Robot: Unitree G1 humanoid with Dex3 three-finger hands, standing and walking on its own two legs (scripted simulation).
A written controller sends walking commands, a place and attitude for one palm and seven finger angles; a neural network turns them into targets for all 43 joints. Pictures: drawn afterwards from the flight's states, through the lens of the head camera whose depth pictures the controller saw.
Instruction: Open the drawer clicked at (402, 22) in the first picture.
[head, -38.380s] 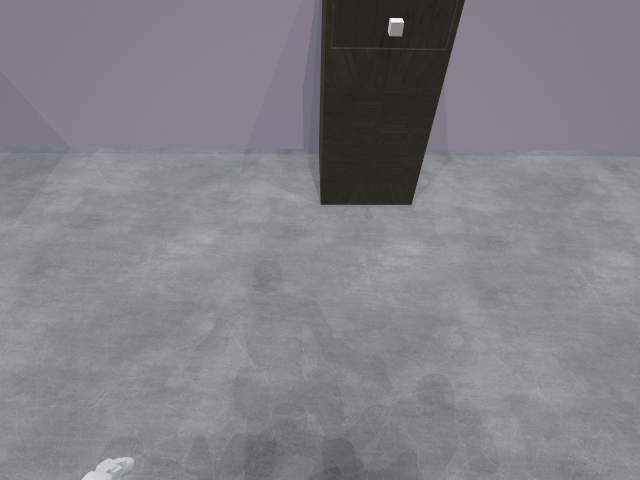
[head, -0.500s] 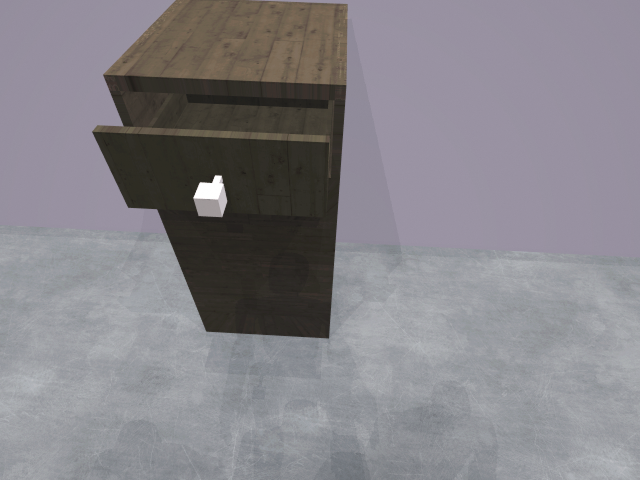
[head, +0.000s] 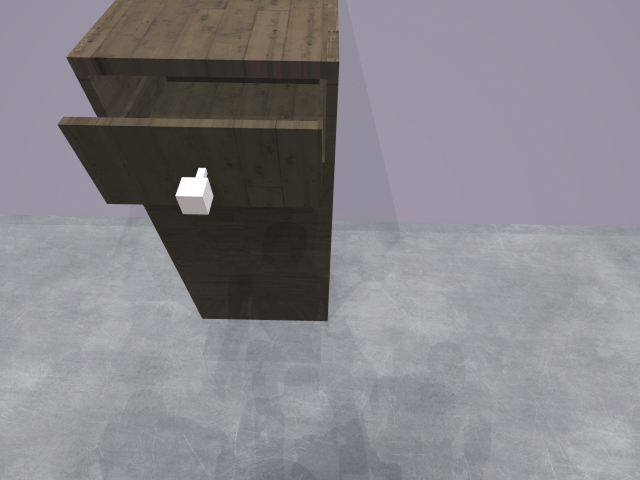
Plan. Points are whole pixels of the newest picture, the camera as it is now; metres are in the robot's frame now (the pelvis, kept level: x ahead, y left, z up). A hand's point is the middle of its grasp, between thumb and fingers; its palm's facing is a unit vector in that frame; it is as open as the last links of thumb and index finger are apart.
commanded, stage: come to a stop and stand still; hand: left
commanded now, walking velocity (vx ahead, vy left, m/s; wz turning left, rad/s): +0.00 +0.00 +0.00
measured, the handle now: (198, 187) +0.51 +0.23 +0.04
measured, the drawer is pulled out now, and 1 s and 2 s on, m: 0.13 0.13 0.13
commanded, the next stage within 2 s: look again from close up in 0.66 s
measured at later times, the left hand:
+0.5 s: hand out of the picture -0.06 +0.14 -0.17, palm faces +0.06 -0.98 -0.18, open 7.4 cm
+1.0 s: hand out of the picture -0.04 +0.17 -0.18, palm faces +0.06 -0.98 -0.19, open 7.4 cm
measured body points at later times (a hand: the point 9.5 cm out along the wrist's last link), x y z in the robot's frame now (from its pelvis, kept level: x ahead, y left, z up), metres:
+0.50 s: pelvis -0.05 -0.03 +0.01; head -0.04 -0.03 +0.46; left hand -0.06 +0.19 -0.15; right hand -0.06 -0.25 -0.15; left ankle -0.02 +0.10 -0.74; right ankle -0.03 -0.13 -0.74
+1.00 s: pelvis -0.03 +0.01 +0.00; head -0.03 +0.00 +0.45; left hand -0.04 +0.22 -0.16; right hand -0.03 -0.21 -0.17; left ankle -0.02 +0.10 -0.74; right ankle -0.03 -0.13 -0.74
